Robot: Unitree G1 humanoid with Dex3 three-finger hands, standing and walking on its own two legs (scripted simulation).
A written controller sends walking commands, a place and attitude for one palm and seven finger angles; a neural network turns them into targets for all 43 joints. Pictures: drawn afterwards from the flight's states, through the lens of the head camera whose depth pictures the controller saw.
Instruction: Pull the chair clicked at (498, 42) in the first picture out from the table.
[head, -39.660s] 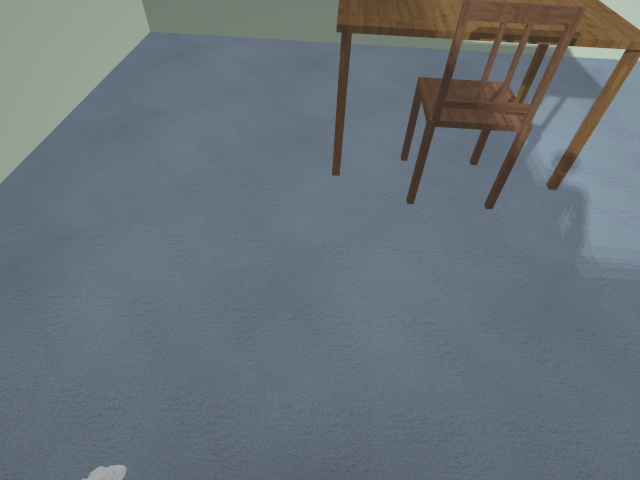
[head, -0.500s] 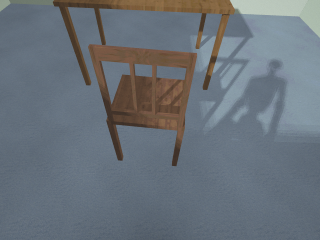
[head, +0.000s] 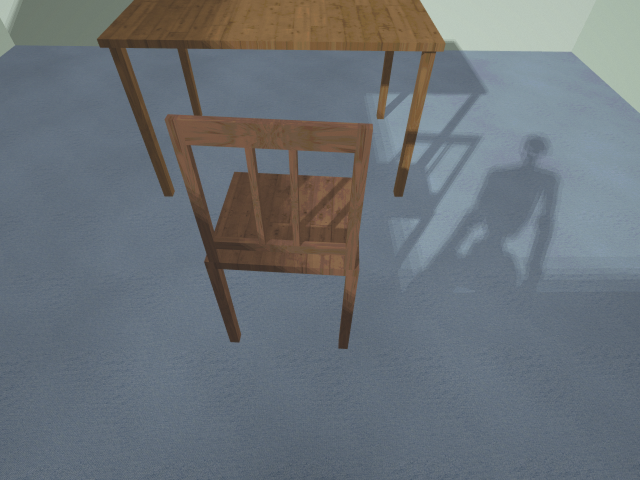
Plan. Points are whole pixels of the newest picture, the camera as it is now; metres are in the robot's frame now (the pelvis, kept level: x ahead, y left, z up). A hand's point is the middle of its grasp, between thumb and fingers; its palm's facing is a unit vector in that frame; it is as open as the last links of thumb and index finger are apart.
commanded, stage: let the arm hang, fingers relaxed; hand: left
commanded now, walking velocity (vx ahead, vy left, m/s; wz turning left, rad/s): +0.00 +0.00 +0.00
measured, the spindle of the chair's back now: (256, 199) +0.69 +0.17 -0.10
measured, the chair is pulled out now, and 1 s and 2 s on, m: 0.60 0.60 0.60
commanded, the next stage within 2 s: look to check the result in 0.08 s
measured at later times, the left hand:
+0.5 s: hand out of the picture -0.01 +0.14 -0.18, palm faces +0.03 -0.99 -0.17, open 7.4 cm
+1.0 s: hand out of the picture -0.01 +0.13 -0.18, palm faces +0.03 -0.98 -0.17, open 7.4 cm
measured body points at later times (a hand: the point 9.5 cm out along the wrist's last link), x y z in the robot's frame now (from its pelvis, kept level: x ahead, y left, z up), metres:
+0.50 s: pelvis +0.01 -0.01 +0.00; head +0.02 -0.02 +0.45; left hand -0.02 +0.19 -0.16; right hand -0.01 -0.22 -0.16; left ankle +0.01 +0.07 -0.74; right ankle -0.03 -0.12 -0.74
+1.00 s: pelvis +0.01 -0.02 +0.00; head +0.02 -0.03 +0.45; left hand -0.01 +0.18 -0.16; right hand -0.01 -0.23 -0.17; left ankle +0.01 +0.07 -0.74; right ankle -0.03 -0.12 -0.74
